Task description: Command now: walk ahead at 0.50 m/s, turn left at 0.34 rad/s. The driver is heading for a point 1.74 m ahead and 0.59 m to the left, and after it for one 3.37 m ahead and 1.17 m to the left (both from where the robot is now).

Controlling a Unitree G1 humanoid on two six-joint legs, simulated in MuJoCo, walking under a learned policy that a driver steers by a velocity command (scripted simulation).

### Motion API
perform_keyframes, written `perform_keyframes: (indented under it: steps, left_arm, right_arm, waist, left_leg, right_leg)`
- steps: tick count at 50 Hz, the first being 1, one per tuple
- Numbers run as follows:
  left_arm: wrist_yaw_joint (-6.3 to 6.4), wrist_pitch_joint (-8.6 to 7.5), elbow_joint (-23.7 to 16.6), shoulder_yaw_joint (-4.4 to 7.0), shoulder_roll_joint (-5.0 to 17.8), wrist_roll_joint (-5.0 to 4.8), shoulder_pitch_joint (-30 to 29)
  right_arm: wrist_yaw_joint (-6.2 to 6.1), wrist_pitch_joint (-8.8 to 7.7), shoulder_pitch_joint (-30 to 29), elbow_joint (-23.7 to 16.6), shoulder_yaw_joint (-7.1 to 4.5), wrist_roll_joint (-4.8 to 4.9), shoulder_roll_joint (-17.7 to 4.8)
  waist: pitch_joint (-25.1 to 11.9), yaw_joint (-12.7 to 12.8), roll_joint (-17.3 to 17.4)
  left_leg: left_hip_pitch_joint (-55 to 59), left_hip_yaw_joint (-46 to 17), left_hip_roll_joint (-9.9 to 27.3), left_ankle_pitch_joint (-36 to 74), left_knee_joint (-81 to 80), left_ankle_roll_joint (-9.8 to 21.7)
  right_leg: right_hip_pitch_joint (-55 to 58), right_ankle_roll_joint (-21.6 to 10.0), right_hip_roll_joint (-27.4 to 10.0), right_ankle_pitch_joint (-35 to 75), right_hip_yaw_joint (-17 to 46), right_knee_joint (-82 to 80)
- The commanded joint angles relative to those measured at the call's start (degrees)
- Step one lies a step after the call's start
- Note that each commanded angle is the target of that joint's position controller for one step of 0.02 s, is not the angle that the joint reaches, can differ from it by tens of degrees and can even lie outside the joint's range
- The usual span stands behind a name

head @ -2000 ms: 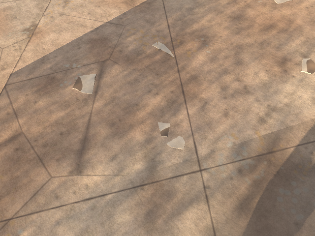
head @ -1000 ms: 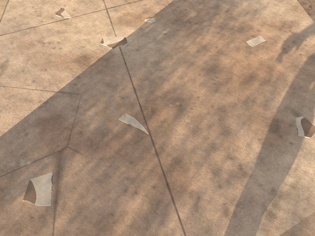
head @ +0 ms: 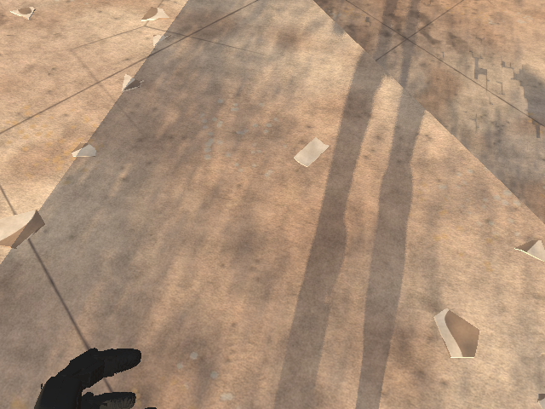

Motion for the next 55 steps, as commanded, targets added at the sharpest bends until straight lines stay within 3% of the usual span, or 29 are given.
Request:
perform_keyframes:
  steps: [1,2,3,4,5,7,9,11,17,22,24,25,26,27,28,29,30,31,32,33,36,41,46,49,51,52,53,54,55]
  left_arm:
    - [1.36,-0.84,0.5,5.24,13.9,1.42,20.2]
    - [1.16,0.14,1.9,6.01,17.5,1.71,23.5]
    - [1.0,0.29,1.9,4.81,12.3,1.43,23.3]
    - [0.98,0.15,1.8,3.85,9.5,0.88,20.2]
    - [0.82,0.04,1.7,3.19,7.8,0.99,16.6]
    - [0.53,-0.3,2.3,2.59,5.4,1.44,11.9]
    - [0.59,-0.93,3.2,2.99,5.6,1.42,10.7]
    - [0.94,-1.32,4.3,3.58,6.9,1.51,11.0]
    - [1.89,-0.58,6.6,4.61,10.2,1.09,13.4]
    - [1.98,1.09,8.8,5.51,12.7,-0.39,16.7]
    - [2.21,1.91,8.7,5.95,14.5,-0.83,16.1]
    - [2.35,2.47,8.6,5.99,15.0,-1.08,15.4]
    - [2.57,2.63,8.3,5.39,13.7,-0.91,15.7]
    - [2.52,2.15,6.9,3.65,8.9,1.7,17.7]
    - [1.84,0.16,3.6,1.88,4.5,1.62,19.9]
    - [1.15,-1.66,2.8,3.0,10.3,-0.79,12.6]
    - [0.91,-2.48,1.7,3.02,10.6,-1.95,9.5]
    - [1.42,-2.68,2.4,2.85,9.8,-0.86,9.6]
    - [1.82,-2.33,3.0,3.3,10.4,0.63,10.3]
    - [1.7,-1.61,3.3,3.52,10.5,1.01,11.4]
    - [1.62,0.01,3.3,3.12,8.3,1.58,11.7]
    - [0.79,-0.14,1.4,1.58,5.3,1.24,2.4]
    - [-0.6,-0.95,-0.8,1.58,6.7,0.32,-4.0]
    - [-1.17,-1.38,-1.0,1.96,7.8,0.4,-2.5]
    - [-0.84,-1.6,1.2,3.22,9.9,0.61,6.0]
    - [-0.53,-1.7,2.9,4.1,12.4,1.25,14.6]
    - [-0.34,-1.52,3.9,5.32,17.3,2.0,22.3]
    - [-0.84,-1.03,6.0,4.88,15.0,0.65,25.4]
    - [-0.75,-0.79,5.5,3.66,11.3,-0.33,22.5]
  right_arm:
    - [-0.31,-0.72,-5.2,-5.9,-0.25,-1.48,-4.9]
    - [-0.42,-1.68,1.8,-7.4,1.15,-0.52,-0.1]
    - [-0.49,-1.89,0.4,-6.4,-0.22,0.68,-5.8]
    - [-0.46,-1.75,-3.8,-7.4,-1.13,0.97,-8.4]
    - [-0.6,-1.37,-5.7,-7.5,-1.24,0.57,-7.9]
    - [-0.38,-0.18,-6.7,-8.1,-1.56,-0.03,-6.2]
    - [-0.06,1.0,-7.3,-8.9,-1.31,0.12,-4.1]
    - [0.09,1.64,-9.2,-10.2,-1.27,-0.23,-3.5]
    - [2.07,1.32,-19.0,-13.9,-0.37,-0.51,-2.3]
    - [3.37,1.57,-25.3,-17.8,-0.55,-0.48,-3.7]
    - [3.49,1.83,-22.4,-18.2,-1.57,-0.61,-5.6]
    - [3.33,1.94,-16.1,-16.8,-2.79,-0.48,-7.4]
    - [2.58,2.2,-6.2,-14.0,-4.87,-0.28,-11.0]
    - [1.22,2.79,0.3,-12.8,-6.52,0.04,-16.9]
    - [1.57,1.9,-3.2,-15.0,-6.27,-0.04,-20.2]
    - [2.17,1.14,-2.4,-15.5,-4.75,-0.39,-14.8]
    - [2.18,0.41,-3.9,-15.0,-4.03,-0.68,-12.3]
    - [2.12,0.05,-7.5,-15.4,-3.45,-0.67,-10.7]
    - [1.82,0.0,-11.1,-16.1,-2.83,-0.97,-8.6]
    - [1.53,0.01,-12.9,-17.1,-2.49,-1.64,-8.0]
    - [0.68,-0.51,-12.6,-16.8,-2.62,-1.54,-8.6]
    - [-0.37,-0.55,-8.3,-14.1,-2.48,-1.08,-8.9]
    - [-0.28,-0.31,-3.6,-11.3,-2.6,-0.71,-9.7]
    - [-0.6,0.4,-3.0,-10.3,-2.88,-0.79,-10.2]
    - [-0.71,0.87,-4.7,-10.6,-2.69,-0.81,-9.9]
    - [-0.73,0.92,-5.1,-11.4,-1.8,-1.34,-8.1]
    - [-0.71,0.2,0.7,-12.4,-0.53,-1.5,-4.2]
    - [-0.56,-0.6,2.2,-12.0,-0.08,-0.72,-3.7]
    - [-0.28,-1.06,-2.9,-12.7,-1.2,0.26,-8.7]
  waist:
    - [-13.4,14.5,0.2]
    - [-20.5,11.7,-16.4]
    - [-17.3,12.8,-11.8]
    - [-10.0,12.6,-8.3]
    - [-6.5,11.0,-5.3]
    - [-1.8,7.9,-6.0]
    - [-0.4,6.7,-5.1]
    - [0.5,6.3,-3.1]
    - [2.9,9.2,-1.1]
    - [4.7,10.4,-1.4]
    - [1.4,7.8,-3.3]
    - [-2.2,3.9,-3.2]
    - [-7.5,-0.8,-1.6]
    - [-12.3,-1.2,9.8]
    - [-20.6,4.2,18.4]
    - [-19.3,-0.3,8.6]
    - [-11.9,0.4,7.4]
    - [-7.2,3.3,2.3]
    - [-5.2,5.6,2.8]
    - [-4.2,7.3,4.2]
    - [-3.4,8.2,3.7]
    - [-0.6,4.2,5.2]
    - [2.4,1.5,5.7]
    - [2.3,3.0,7.2]
    - [-2.5,7.8,7.3]
    - [-10.1,11.7,5.4]
    - [-19.6,11.6,-5.8]
    - [-22.5,11.9,-16.0]
    - [-13.8,12.8,-8.9]
  left_leg:
    - [-18.5,-4.0,5.1,14.8,23.7,4.7]
    - [-36.9,1.0,-0.9,-11.3,41.5,1.9]
    - [-42.6,-3.5,1.8,-12.0,49.9,1.8]
    - [-44.9,-3.4,3.8,-6.9,51.8,2.1]
    - [-43.0,-2.4,5.8,-2.5,50.9,1.8]
    - [-38.9,-2.5,8.3,2.5,47.3,1.3]
    - [-37.2,-1.9,8.9,5.0,45.7,0.8]
    - [-38.8,-2.3,9.2,8.5,42.6,0.1]
    - [-36.9,1.7,7.9,22.6,24.7,0.8]
    - [-36.9,5.5,6.1,16.0,17.7,3.9]
    - [-29.9,9.0,2.3,10.0,17.1,6.2]
    - [-21.2,10.8,-0.6,9.8,15.2,7.8]
    - [-6.0,10.3,-3.1,12.9,12.6,9.9]
    - [10.7,-8.0,8.7,16.7,12.1,14.1]
    - [24.1,-41.8,20.0,2.0,0.9,25.7]
    - [22.8,-40.9,20.0,-0.7,-4.0,22.7]
    - [16.6,-32.8,18.2,2.2,-3.8,20.5]
    - [7.7,-26.4,15.7,8.1,-3.6,18.6]
    - [0.6,-21.3,13.6,13.9,-4.1,17.5]
    - [-4.2,-19.1,12.2,17.4,-5.3,17.2]
    - [-9.5,-13.6,10.7,26.1,-7.6,17.8]
    - [-10.9,-6.3,7.2,23.6,-8.3,13.7]
    - [-3.9,-9.8,11.3,19.2,-6.0,13.2]
    - [1.7,-11.8,13.8,25.7,-2.4,11.9]
    - [1.8,-9.3,10.8,41.2,6.9,9.9]
    - [-3.9,-6.6,7.7,39.6,18.9,8.0]
    - [-23.3,-2.4,-0.2,20.4,39.9,3.8]
    - [-36.5,-4.2,-4.6,-11.5,51.6,2.0]
    - [-42.6,-6.3,-0.8,-9.7,55.8,2.5]
  right_leg:
    - [35.1,-6.0,-11.3,-0.8,10.0,0.3]
    - [49.2,-13.7,-23.9,-11.0,32.4,-4.8]
    - [45.7,-13.7,-22.6,-19.9,36.5,-8.3]
    - [39.4,-11.7,-20.6,-19.0,28.1,-9.3]
    - [32.8,-10.5,-18.0,-14.4,21.7,-10.8]
    - [23.5,-9.5,-14.7,-7.4,12.7,-14.7]
    - [19.8,-9.9,-14.2,-2.2,7.5,-17.5]
    - [19.5,-10.5,-14.7,2.1,3.6,-18.7]
    - [21.5,-8.7,-13.4,5.1,-7.8,-19.5]
    - [29.8,-6.7,-15.8,11.0,-11.4,-15.1]
    - [31.5,-5.4,-15.7,30.1,-13.4,-6.9]
    - [30.4,-4.3,-14.4,37.9,-15.0,2.4]
    - [23.7,-2.2,-12.0,35.8,-16.5,15.5]
    - [6.6,0.9,-8.2,2.8,-16.6,35.4]
    - [-13.5,3.4,3.4,-32.2,-5.0,52.0]
    - [-19.7,2.1,0.7,-29.3,3.0,54.3]
    - [-22.1,0.6,-1.4,-24.5,2.2,51.6]
    - [-19.1,0.4,-3.9,-20.2,2.3,46.6]
    - [-14.6,0.7,-5.6,-17.6,2.5,41.7]
    - [-10.9,1.0,-6.3,-15.9,2.8,39.8]
    - [-8.7,3.3,-5.7,-11.1,1.1,33.2]
    - [-6.2,4.2,-3.4,7.9,-0.4,12.9]
    - [-7.7,1.9,-1.8,8.2,0.0,4.3]
    - [-6.6,-0.7,-1.0,1.2,-0.5,1.9]
    - [5.8,-3.3,1.7,0.0,-3.4,-0.7]
    - [20.4,-6.4,-2.8,2.9,0.5,1.9]
    - [42.8,-14.2,-15.5,-1.6,21.0,2.1]
    - [49.3,-18.3,-21.0,-14.7,40.3,-7.4]
    - [43.7,-15.5,-19.6,-23.6,36.6,-9.6]
Velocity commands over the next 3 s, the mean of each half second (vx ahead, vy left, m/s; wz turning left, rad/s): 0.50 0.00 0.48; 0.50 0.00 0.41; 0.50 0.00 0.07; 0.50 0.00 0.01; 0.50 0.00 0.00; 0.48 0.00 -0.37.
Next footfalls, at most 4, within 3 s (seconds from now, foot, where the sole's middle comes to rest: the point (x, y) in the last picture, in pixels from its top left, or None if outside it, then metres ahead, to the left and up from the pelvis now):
0.02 right None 0.16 -0.13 -0.77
0.52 left None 0.38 0.18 -0.77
1.04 right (205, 312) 0.74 0.12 -0.77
1.58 left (75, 278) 0.89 0.47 -0.77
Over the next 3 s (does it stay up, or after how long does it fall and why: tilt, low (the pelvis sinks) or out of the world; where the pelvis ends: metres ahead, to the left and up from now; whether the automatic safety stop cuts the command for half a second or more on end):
stays up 1.45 0.66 0.01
